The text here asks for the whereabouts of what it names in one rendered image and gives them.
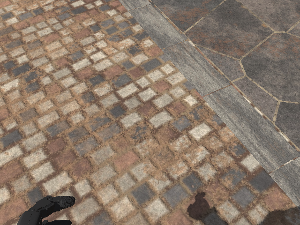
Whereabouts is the robot left hand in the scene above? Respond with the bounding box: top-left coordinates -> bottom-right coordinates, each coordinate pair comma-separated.
17,195 -> 76,225

